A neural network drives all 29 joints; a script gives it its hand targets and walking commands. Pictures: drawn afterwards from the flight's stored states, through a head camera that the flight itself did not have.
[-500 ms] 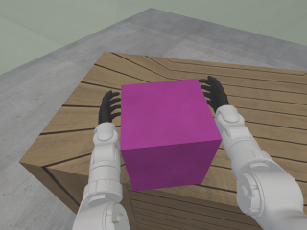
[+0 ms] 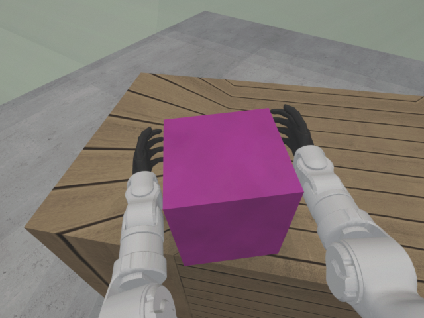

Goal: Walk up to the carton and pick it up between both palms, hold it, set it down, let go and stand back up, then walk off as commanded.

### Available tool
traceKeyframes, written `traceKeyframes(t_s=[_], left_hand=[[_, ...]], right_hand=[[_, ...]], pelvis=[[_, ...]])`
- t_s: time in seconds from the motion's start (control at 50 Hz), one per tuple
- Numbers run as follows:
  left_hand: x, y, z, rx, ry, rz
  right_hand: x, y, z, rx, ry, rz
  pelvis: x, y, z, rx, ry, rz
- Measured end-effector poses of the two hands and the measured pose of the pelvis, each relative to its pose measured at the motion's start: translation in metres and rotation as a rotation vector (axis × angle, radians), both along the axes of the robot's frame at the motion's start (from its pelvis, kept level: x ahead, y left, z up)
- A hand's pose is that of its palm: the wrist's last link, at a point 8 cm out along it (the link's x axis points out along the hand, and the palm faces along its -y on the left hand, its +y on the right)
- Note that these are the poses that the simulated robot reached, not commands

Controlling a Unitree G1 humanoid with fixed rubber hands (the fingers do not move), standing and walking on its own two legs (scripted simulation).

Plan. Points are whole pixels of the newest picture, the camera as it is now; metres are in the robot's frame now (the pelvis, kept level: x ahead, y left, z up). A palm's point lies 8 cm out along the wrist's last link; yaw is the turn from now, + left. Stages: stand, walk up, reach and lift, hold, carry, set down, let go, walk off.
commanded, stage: reach and lift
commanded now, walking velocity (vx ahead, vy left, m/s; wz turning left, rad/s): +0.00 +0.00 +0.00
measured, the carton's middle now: (224, 190) +0.37 +0.06 +0.03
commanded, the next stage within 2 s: none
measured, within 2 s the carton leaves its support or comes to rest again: leaves its support in 0.38 s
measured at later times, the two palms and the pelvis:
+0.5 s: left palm (133, 171) +0.33 +0.23 +0.12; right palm (298, 154) +0.40 -0.07 +0.13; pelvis -0.02 +0.00 +0.00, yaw +3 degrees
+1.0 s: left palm (130, 153) +0.33 +0.22 +0.16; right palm (311, 145) +0.38 -0.08 +0.17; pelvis -0.03 +0.02 +0.00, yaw +3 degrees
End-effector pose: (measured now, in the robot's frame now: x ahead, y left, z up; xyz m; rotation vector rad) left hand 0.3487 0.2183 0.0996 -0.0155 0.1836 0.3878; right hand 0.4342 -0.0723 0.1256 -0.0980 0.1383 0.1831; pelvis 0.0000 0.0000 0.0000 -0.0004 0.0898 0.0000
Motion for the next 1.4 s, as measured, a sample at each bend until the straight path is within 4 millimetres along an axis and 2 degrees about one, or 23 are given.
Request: traceKeyframes(t_s=[0.2,0.38,0.76,1.4], left_hand=[[-0.011,0.003,-0.001,0.008,0.028,-0.007],[-0.023,0.01,0.005,0.009,0.037,-0.007],[-0.021,0.004,0.046,-0.004,0.012,-0.078],[-0.024,-0.005,0.096,0.03,-0.044,-0.158]], right_hand=[[-0.013,0.004,-0.008,0.008,0.018,-0.013],[-0.026,0.009,-0.007,0.019,0.03,-0.024],[-0.045,-0.001,0.033,0.037,0.014,-0.101],[-0.07,-0.015,0.075,0.081,-0.046,-0.188]], pelvis=[[-0.005,0.001,0.0,-0.002,-0.016,0.015],[-0.013,0.001,0.0,-0.005,-0.03,0.046],[-0.026,0.008,0.0,-0.001,-0.112,0.048],[-0.025,0.021,0.0,-0.001,-0.205,0.058]])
